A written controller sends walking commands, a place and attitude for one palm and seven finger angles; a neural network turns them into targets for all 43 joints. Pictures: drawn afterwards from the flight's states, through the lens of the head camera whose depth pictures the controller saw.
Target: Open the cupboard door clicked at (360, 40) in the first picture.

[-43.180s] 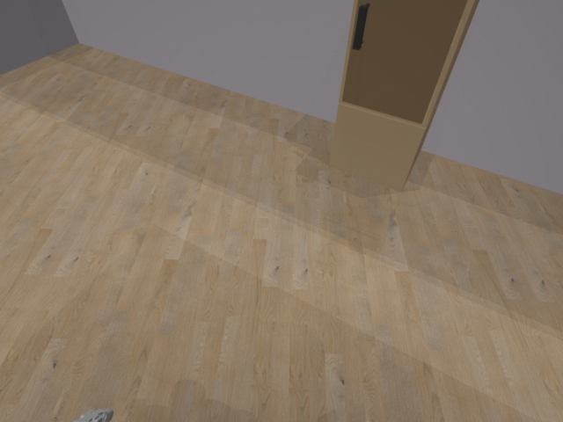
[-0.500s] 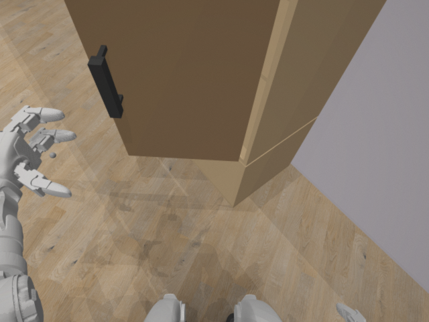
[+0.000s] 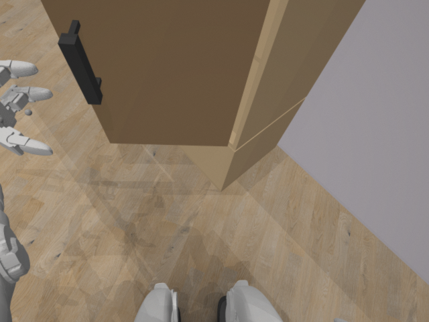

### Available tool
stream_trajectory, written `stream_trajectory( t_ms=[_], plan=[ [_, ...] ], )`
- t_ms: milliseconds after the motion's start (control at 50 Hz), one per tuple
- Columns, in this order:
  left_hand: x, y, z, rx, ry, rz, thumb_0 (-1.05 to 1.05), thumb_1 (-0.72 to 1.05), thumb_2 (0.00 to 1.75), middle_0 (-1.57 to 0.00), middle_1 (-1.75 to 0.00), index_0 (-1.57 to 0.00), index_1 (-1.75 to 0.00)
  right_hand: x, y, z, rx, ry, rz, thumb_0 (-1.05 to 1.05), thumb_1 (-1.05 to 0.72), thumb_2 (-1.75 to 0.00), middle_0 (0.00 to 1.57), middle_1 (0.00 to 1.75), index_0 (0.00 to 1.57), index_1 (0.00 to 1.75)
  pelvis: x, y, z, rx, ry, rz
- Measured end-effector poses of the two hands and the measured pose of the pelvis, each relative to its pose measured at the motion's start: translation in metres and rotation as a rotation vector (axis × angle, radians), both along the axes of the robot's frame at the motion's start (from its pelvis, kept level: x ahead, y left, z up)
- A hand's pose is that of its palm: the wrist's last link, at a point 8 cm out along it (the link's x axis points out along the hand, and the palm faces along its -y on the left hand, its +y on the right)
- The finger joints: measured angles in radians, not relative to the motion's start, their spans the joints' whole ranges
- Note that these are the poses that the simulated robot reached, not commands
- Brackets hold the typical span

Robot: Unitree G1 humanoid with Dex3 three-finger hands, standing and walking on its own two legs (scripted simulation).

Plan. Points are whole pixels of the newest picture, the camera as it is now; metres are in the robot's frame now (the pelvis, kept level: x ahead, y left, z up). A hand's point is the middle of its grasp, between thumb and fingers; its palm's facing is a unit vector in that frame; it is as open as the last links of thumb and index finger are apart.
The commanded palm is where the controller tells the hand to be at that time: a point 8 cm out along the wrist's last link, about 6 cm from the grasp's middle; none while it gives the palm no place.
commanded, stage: move the hooked fingers beside the handle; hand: left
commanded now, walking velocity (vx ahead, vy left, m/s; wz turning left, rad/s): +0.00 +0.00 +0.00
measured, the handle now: (85, 65) +0.58 +0.24 +0.06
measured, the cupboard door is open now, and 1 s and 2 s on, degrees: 50 50 50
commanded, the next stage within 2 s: slide the fingers in behind the handle in 1.30 s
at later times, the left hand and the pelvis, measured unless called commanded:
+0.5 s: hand (34, 75) +0.53 +0.31 +0.08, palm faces -0.01 -1.00 +0.00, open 14.0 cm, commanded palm +0.53 +0.34 +0.07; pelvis +0.00 +0.01 -0.02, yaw -2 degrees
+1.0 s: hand (33, 78) +0.53 +0.32 +0.07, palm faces -0.01 -1.00 -0.01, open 14.0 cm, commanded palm +0.53 +0.34 +0.07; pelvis +0.02 +0.02 -0.01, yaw -1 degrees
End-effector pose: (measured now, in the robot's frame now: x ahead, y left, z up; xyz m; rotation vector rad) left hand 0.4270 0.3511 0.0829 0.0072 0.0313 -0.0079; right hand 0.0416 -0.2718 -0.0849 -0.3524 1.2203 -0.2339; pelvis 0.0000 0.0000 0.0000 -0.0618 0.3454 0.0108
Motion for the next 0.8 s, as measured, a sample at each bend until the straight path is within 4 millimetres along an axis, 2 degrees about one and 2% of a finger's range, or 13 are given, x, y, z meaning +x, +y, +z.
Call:
stream_trajectory(
  t_ms=[280, 540, 680, 800],
  plan=[
    [0.051, 0.008, -0.002, 0.001, 0.017, -0.003, -0.02, -0.5, 0.3, -0.3, -1.2, -0.3, -1.2, -0.039, 0.002, -0.003, -0.037, 0.141, -0.055, 0.0, -0.91, -0.89, 0.2, 0.3, 0.2, 0.3, -0.001, 0.005, -0.012, -0.023, 0.071, -0.005],
    [0.09, 0.017, -0.007, -0.001, 0.037, -0.004, -0.02, -0.5, 0.3, -0.3, -1.2, -0.3, -1.2, -0.069, 0.019, -0.003, -0.034, 0.267, -0.112, 0.0, -0.91, -0.89, 0.2, 0.3, 0.2, 0.3, 0.003, 0.012, -0.019, -0.046, 0.134, -0.01],
    [0.095, 0.018, -0.014, 0.003, 0.04, -0.01, -0.02, -0.5, 0.3, -0.3, -1.2, -0.3, -1.19, -0.072, 0.029, 0.0, -0.013, 0.297, -0.132, 0.0, -0.9, -0.89, 0.2, 0.3, 0.2, 0.3, 0.009, 0.016, -0.016, -0.05, 0.148, -0.017],
    [0.089, 0.02, -0.015, -0.001, 0.033, -0.002, -0.02, -0.5, 0.3, -0.3, -1.2, -0.3, -1.19, -0.063, 0.032, 0.004, 0.003, 0.287, -0.129, 0.0, -0.9, -0.89, 0.2, 0.3, 0.2, 0.3, 0.015, 0.017, -0.011, -0.051, 0.137, -0.016]
  ],
)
